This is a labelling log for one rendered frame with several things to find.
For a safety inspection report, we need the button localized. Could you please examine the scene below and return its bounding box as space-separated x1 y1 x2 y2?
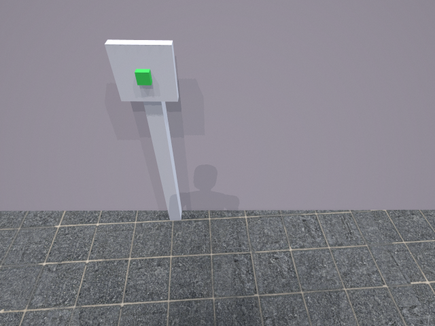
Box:
135 69 152 86

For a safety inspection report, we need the panel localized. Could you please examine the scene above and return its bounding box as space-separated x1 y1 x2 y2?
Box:
105 40 182 221

